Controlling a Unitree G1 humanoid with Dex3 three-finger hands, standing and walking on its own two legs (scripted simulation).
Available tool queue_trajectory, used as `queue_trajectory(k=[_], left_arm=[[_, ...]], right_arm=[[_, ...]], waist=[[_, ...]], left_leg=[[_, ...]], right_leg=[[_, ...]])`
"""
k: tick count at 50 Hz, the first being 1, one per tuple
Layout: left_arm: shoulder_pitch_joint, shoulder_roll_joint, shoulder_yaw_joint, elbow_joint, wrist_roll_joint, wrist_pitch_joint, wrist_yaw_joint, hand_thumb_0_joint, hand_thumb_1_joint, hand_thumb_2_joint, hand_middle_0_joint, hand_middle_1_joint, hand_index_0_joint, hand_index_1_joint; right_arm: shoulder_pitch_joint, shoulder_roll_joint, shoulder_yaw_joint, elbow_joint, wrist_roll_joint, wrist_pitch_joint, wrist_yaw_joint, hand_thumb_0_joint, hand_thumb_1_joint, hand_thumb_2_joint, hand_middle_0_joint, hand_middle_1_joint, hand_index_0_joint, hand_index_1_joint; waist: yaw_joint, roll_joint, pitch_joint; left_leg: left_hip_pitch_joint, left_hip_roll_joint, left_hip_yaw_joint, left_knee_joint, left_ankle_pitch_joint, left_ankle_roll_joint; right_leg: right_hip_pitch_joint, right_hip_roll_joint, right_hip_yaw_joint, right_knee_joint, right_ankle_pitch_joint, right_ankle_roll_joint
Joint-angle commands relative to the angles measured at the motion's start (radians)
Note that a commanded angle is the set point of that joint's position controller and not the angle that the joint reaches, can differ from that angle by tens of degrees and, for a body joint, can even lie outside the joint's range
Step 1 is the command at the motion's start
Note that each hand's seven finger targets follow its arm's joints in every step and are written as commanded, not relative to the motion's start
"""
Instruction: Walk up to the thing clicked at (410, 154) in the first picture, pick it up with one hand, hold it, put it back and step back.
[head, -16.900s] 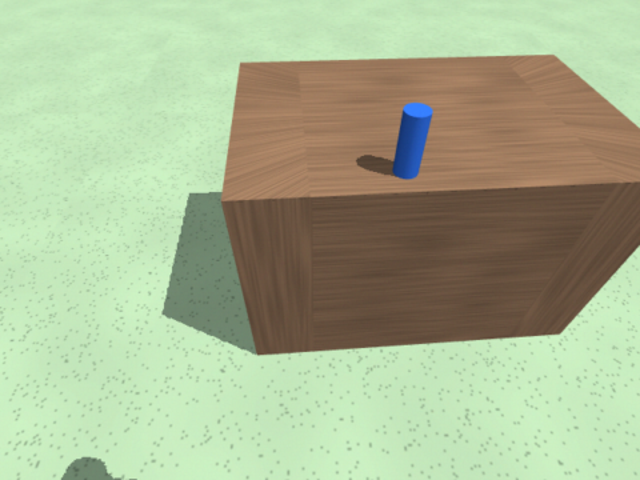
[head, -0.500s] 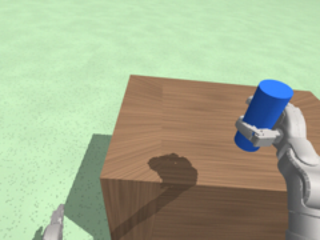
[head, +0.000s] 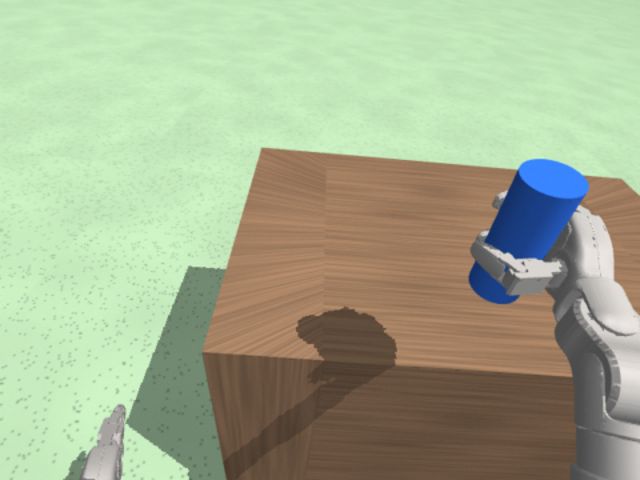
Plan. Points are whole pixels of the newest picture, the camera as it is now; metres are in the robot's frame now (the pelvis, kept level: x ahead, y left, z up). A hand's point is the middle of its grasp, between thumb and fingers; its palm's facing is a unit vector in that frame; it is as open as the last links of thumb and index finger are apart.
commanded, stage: hold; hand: right
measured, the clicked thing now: (519, 237) +0.32 -0.17 +0.23
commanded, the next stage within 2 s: crouch in 1.10 s
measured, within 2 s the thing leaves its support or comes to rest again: neither
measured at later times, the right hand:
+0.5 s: hand (509, 239) +0.33 -0.17 +0.22, palm faces +0.13 +0.99 -0.02, open 8.6 cm
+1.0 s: hand (508, 239) +0.33 -0.17 +0.22, palm faces +0.14 +0.99 -0.03, open 8.6 cm
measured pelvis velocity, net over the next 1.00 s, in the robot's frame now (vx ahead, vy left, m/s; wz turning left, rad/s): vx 0.01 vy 0.00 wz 0.00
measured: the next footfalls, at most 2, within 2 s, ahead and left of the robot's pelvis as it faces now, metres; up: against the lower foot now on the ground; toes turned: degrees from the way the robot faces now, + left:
none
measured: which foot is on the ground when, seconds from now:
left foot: down 0.00-1.00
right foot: down 0.00-1.00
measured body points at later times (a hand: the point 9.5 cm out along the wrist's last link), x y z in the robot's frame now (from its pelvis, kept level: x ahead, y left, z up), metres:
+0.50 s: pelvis +0.00 +0.00 +0.00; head -0.03 +0.03 +0.45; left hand +0.17 +0.26 -0.08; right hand +0.32 -0.22 +0.23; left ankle +0.04 +0.13 -0.73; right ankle +0.00 -0.13 -0.73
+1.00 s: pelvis +0.01 +0.00 +0.00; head -0.03 +0.03 +0.45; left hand +0.18 +0.27 -0.07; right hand +0.32 -0.22 +0.22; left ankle +0.04 +0.13 -0.73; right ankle +0.00 -0.13 -0.73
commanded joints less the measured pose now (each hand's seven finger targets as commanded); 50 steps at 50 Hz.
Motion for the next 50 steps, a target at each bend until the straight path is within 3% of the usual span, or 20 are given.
queue_trajectory(k=[1, 3, 5, 8, 14, 16, 20, 21, 25, 29, 33, 35, 36, 38, 39, 42, 45, 46, 48, 50], left_arm=[[-0.144, 0.103, 0.017, -0.157, 0.005, -0.056, 0.008, 0.0, -0.543, 0.049, -0.051, -0.054, -0.053, -0.052], [-0.156, 0.144, 0.054, -0.16, 0.005, -0.057, 0.01, 0.0, -0.552, 0.053, -0.053, -0.054, -0.052, -0.055], [-0.157, 0.12, 0.028, -0.17, 0.004, -0.054, 0.008, 0.0, -0.552, 0.054, -0.052, -0.054, -0.051, -0.055], [-0.203, 0.139, 0.038, -0.231, 0.003, -0.067, 0.008, 0.0, -0.546, 0.05, -0.052, -0.055, -0.053, -0.054], [-0.156, 0.124, 0.033, -0.179, 0.006, -0.062, 0.009, 0.0, -0.552, 0.055, -0.051, -0.053, -0.05, -0.055], [-0.147, 0.132, 0.048, -0.158, 0.005, -0.061, 0.01, 0.0, -0.548, 0.053, -0.052, -0.055, -0.052, -0.054], [-0.143, 0.102, 0.023, -0.162, 0.004, -0.065, 0.006, 0.0, -0.547, 0.053, -0.051, -0.054, -0.051, -0.054], [-0.135, 0.08, 0.006, -0.153, 0.005, -0.061, 0.004, 0.0, -0.549, 0.055, -0.05, -0.054, -0.05, -0.055], [-0.178, 0.145, 0.048, -0.204, 0.007, -0.061, 0.008, 0.0, -0.554, 0.055, -0.051, -0.052, -0.049, -0.054], [-0.144, 0.094, 0.015, -0.162, 0.002, -0.055, 0.004, 0.0, -0.549, 0.054, -0.05, -0.053, -0.049, -0.054], [-0.122, 0.135, 0.05, -0.17, 0.005, -0.049, 0.008, 0.0, -0.55, 0.053, -0.051, -0.052, -0.05, -0.053], [-0.177, 0.134, 0.04, -0.22, 0.006, -0.052, 0.004, 0.0, -0.556, 0.057, -0.052, -0.052, -0.049, -0.055], [-0.148, 0.112, 0.025, -0.189, 0.005, -0.053, 0.004, 0.0, -0.551, 0.054, -0.051, -0.052, -0.049, -0.054], [-0.157, 0.108, 0.023, -0.194, 0.003, -0.055, 0.004, 0.0, -0.549, 0.054, -0.051, -0.054, -0.05, -0.055], [-0.17, 0.128, 0.037, -0.224, 0.007, -0.059, 0.008, 0.0, -0.547, 0.052, -0.051, -0.054, -0.051, -0.054], [-0.124, 0.116, 0.028, -0.168, 0.005, -0.053, 0.01, 0.0, -0.549, 0.054, -0.051, -0.053, -0.05, -0.054], [-0.152, 0.121, 0.039, -0.181, 0.006, -0.056, 0.005, 0.0, -0.549, 0.053, -0.052, -0.054, -0.051, -0.055], [-0.149, 0.122, 0.041, -0.164, 0.006, -0.055, 0.005, 0.0, -0.545, 0.051, -0.051, -0.054, -0.052, -0.053], [-0.113, 0.091, 0.017, -0.142, 0.003, -0.051, -0.001, 0.0, -0.549, 0.054, -0.051, -0.053, -0.049, -0.054], [-0.147, 0.116, 0.035, -0.187, 0.004, -0.051, 0.001, 0.0, -0.552, 0.055, -0.051, -0.051, -0.049, -0.054]], right_arm=[[-0.469, -0.216, -0.095, -0.254, 0.019, -0.103, 0.005, 0.0, -0.289, -1.317, 1.287, 1.425, 1.326, 1.425], [-0.456, -0.21, -0.088, -0.254, 0.019, -0.099, 0.009, 0.0, -0.284, -1.327, 1.291, 1.435, 1.332, 1.435], [-0.464, -0.184, -0.072, -0.252, 0.02, -0.097, 0.011, 0.0, -0.291, -1.326, 1.291, 1.433, 1.331, 1.433], [-0.498, -0.195, -0.074, -0.299, 0.023, -0.104, 0.01, 0.0, -0.293, -1.322, 1.29, 1.43, 1.33, 1.43], [-0.489, -0.191, -0.072, -0.246, 0.016, -0.104, 0.004, 0.0, -0.277, -1.319, 1.286, 1.427, 1.327, 1.427], [-0.495, -0.237, -0.117, -0.282, 0.022, -0.111, -0.002, 0.0, -0.304, -1.312, 1.289, 1.421, 1.327, 1.421], [-0.497, -0.206, -0.09, -0.288, 0.021, -0.111, -0.003, 0.0, -0.299, -1.308, 1.289, 1.418, 1.326, 1.418], [-0.47, -0.16, -0.048, -0.265, 0.018, -0.105, 0.002, 0.0, -0.309, -1.318, 1.298, 1.428, 1.335, 1.429], [-0.488, -0.227, -0.103, -0.283, 0.014, -0.101, 0.002, 0.0, -0.294, -1.313, 1.289, 1.423, 1.328, 1.423], [-0.467, -0.197, -0.089, -0.273, 0.019, -0.099, 0.005, 0.0, -0.279, -1.311, 1.288, 1.424, 1.328, 1.424], [-0.453, -0.204, -0.094, -0.257, 0.018, -0.099, 0.01, 0.0, -0.286, -1.324, 1.3, 1.437, 1.34, 1.437], [-0.468, -0.191, -0.075, -0.297, 0.016, -0.103, 0.012, 0.0, -0.28, -1.312, 1.284, 1.421, 1.324, 1.421], [-0.506, -0.214, -0.096, -0.317, 0.017, -0.109, 0.007, 0.0, -0.301, -1.304, 1.289, 1.415, 1.326, 1.415], [-0.464, -0.183, -0.071, -0.291, 0.02, -0.107, 0.005, 0.0, -0.303, -1.325, 1.302, 1.436, 1.341, 1.436], [-0.493, -0.162, -0.048, -0.292, 0.017, -0.107, 0.005, 0.0, -0.306, -1.326, 1.305, 1.438, 1.344, 1.438], [-0.475, -0.213, -0.094, -0.268, 0.015, -0.103, 0.0, 0.0, -0.29, -1.32, 1.297, 1.432, 1.337, 1.432], [-0.455, -0.19, -0.082, -0.26, 0.015, -0.101, 0.003, 0.0, -0.286, -1.313, 1.283, 1.421, 1.323, 1.421], [-0.498, -0.229, -0.114, -0.318, 0.022, -0.106, 0.0, 0.0, -0.304, -1.311, 1.292, 1.422, 1.33, 1.422], [-0.434, -0.201, -0.093, -0.283, 0.019, -0.097, 0.005, 0.0, -0.295, -1.325, 1.303, 1.439, 1.342, 1.439], [-0.451, -0.195, -0.085, -0.291, 0.019, -0.098, 0.009, 0.0, -0.275, -1.324, 1.296, 1.437, 1.338, 1.437]], waist=[[-0.001, 0.049, -0.212], [0.002, 0.061, -0.207], [0.002, 0.064, -0.21], [0.006, 0.072, -0.236], [0.009, 0.067, -0.217], [-0.003, 0.042, -0.202], [-0.006, 0.04, -0.188], [0.005, 0.049, -0.181], [-0.008, 0.063, -0.244], [-0.015, 0.035, -0.203], [0.002, 0.065, -0.219], [0.0, 0.055, -0.249], [-0.007, 0.052, -0.214], [0.001, 0.056, -0.188], [0.019, 0.076, -0.247], [0.001, 0.044, -0.19], [0.009, 0.048, -0.215], [-0.006, 0.041, -0.216], [-0.005, 0.039, -0.198], [0.002, 0.054, -0.245]], left_leg=[[0.085, -0.026, 0.028, -0.088, 0.084, 0.006], [0.08, -0.029, 0.031, -0.08, 0.106, 0.006], [0.079, -0.031, 0.035, -0.077, 0.113, 0.009], [0.088, -0.031, 0.036, -0.084, 0.082, 0.009], [0.078, -0.033, 0.035, -0.079, 0.106, 0.009], [0.078, -0.028, 0.03, -0.083, 0.099, 0.007], [0.074, -0.03, 0.029, -0.085, 0.072, 0.009], [0.068, -0.03, 0.03, -0.083, 0.088, 0.009], [0.098, -0.029, 0.033, -0.075, 0.127, 0.006], [0.081, -0.03, 0.031, -0.075, 0.113, 0.011], [0.083, -0.031, 0.033, -0.068, 0.166, 0.008], [0.101, -0.03, 0.034, -0.069, 0.149, 0.011], [0.082, -0.031, 0.032, -0.074, 0.125, 0.01], [0.077, -0.032, 0.032, -0.08, 0.099, 0.01], [0.092, -0.033, 0.034, -0.075, 0.128, 0.008], [0.071, -0.03, 0.03, -0.08, 0.117, 0.009], [0.086, -0.029, 0.031, -0.082, 0.11, 0.007], [0.09, -0.028, 0.028, -0.082, 0.111, 0.006], [0.085, -0.028, 0.029, -0.072, 0.158, 0.009], [0.103, -0.031, 0.032, -0.064, 0.2, 0.009]], right_leg=[[0.001, 0.036, -0.014, -0.084, 0.118, -0.031], [0.006, 0.033, -0.014, -0.083, 0.14, -0.028], [0.013, 0.03, -0.01, -0.086, 0.149, -0.026], [0.02, 0.028, -0.008, -0.092, 0.119, -0.027], [0.017, 0.027, -0.009, -0.089, 0.143, -0.026], [0.006, 0.033, -0.014, -0.084, 0.132, -0.029], [-0.005, 0.031, -0.014, -0.089, 0.108, -0.028], [-0.001, 0.031, -0.013, -0.088, 0.123, -0.028], [0.018, 0.032, -0.012, -0.075, 0.165, -0.028], [0.009, 0.029, -0.013, -0.082, 0.156, -0.023], [0.026, 0.027, -0.013, -0.073, 0.206, -0.024], [0.026, 0.028, -0.01, -0.078, 0.193, -0.023], [0.015, 0.028, -0.012, -0.079, 0.168, -0.026], [0.009, 0.027, -0.012, -0.089, 0.137, -0.025], [0.037, 0.025, -0.008, -0.082, 0.164, -0.026], [0.014, 0.03, -0.015, -0.082, 0.155, -0.027], [0.014, 0.033, -0.015, -0.084, 0.143, -0.027], [0.009, 0.034, -0.017, -0.078, 0.142, -0.029], [0.015, 0.032, -0.018, -0.073, 0.193, -0.025], [0.036, 0.027, -0.011, -0.066, 0.239, -0.022]])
